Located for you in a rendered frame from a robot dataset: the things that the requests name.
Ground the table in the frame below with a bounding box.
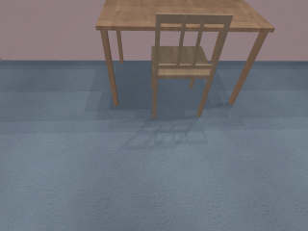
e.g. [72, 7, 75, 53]
[95, 0, 275, 106]

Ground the chair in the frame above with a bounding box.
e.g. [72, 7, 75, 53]
[151, 13, 233, 117]

